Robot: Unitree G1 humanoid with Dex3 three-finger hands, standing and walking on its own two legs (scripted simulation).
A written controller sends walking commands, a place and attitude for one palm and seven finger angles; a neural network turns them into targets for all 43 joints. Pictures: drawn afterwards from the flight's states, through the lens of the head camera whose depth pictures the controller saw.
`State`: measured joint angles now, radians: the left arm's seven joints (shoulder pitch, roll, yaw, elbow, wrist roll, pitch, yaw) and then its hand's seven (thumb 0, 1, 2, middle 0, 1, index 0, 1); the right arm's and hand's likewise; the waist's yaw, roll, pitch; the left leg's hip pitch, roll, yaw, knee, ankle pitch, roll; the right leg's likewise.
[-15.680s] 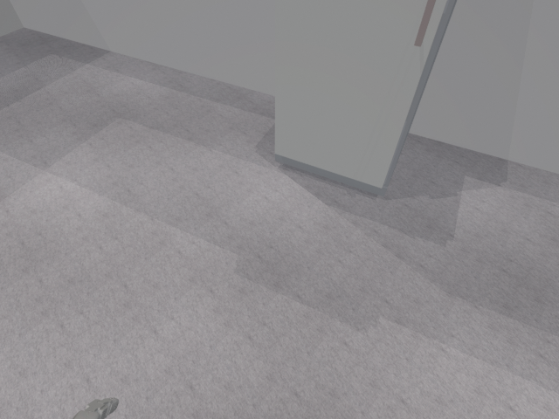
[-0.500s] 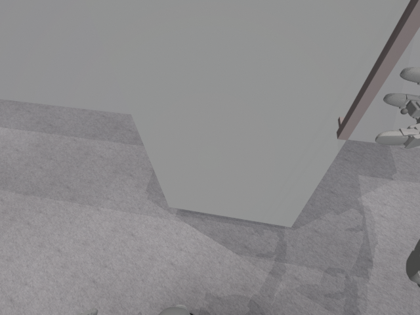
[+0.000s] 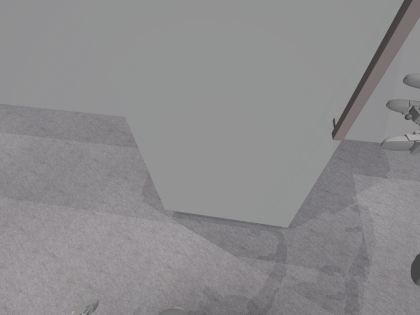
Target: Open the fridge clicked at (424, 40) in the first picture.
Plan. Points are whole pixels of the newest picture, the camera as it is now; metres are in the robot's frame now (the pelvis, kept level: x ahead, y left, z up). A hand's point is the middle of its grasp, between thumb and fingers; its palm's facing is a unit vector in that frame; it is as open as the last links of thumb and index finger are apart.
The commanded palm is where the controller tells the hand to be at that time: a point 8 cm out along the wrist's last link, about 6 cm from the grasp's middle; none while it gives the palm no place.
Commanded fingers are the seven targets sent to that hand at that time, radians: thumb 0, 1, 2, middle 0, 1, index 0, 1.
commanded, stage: move the hooked fingers beside the handle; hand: right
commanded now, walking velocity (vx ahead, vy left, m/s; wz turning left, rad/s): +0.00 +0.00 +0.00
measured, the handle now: (369, 70) +0.53 -0.21 +0.18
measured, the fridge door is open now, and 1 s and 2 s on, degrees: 0 0 0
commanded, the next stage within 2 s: feel for the door with the fingertips in 0.86 s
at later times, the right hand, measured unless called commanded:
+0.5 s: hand (406, 115) +0.46 -0.26 +0.15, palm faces +0.06 +1.00 +0.01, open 13.9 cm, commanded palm +0.43 -0.31 +0.15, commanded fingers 0.00 0.50 -0.30 0.30 1.20 0.30 1.20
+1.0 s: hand (410, 118) +0.44 -0.26 +0.16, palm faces +0.06 +1.00 +0.00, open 13.9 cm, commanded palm +0.42 -0.30 +0.15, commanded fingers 0.00 0.50 -0.30 0.30 1.20 0.30 1.20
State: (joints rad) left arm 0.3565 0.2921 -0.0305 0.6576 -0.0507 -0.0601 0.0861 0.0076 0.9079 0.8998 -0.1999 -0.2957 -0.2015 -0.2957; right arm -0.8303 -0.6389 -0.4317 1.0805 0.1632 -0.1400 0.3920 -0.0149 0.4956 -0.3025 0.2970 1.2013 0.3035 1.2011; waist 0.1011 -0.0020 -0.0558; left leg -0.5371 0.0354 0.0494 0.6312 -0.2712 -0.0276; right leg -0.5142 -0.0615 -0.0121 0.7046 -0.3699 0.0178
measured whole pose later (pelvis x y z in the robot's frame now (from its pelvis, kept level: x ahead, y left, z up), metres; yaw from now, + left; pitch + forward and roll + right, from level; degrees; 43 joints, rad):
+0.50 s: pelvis +0.00 +0.00 +0.00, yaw +0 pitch +10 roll +2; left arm 0.37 0.28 -0.03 0.66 -0.05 -0.05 0.08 0.01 0.91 0.90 -0.20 -0.30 -0.20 -0.30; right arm -0.79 -0.61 -0.44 1.02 0.17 -0.14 0.39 -0.02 0.50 -0.30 0.30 1.20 0.30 1.20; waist 0.10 -0.01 -0.06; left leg -0.53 0.03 0.04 0.63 -0.27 -0.03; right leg -0.50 -0.06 -0.02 0.70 -0.38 0.02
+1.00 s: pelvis -0.01 +0.00 +0.00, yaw +0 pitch +9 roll +1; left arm 0.35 0.29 -0.03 0.66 -0.05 -0.06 0.09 0.01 0.91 0.90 -0.20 -0.30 -0.20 -0.30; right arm -0.81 -0.61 -0.41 1.04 0.18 -0.15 0.39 -0.02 0.50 -0.30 0.30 1.20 0.30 1.20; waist 0.09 0.00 -0.05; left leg -0.52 0.04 0.05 0.63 -0.26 -0.02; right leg -0.50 -0.06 -0.01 0.70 -0.36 0.02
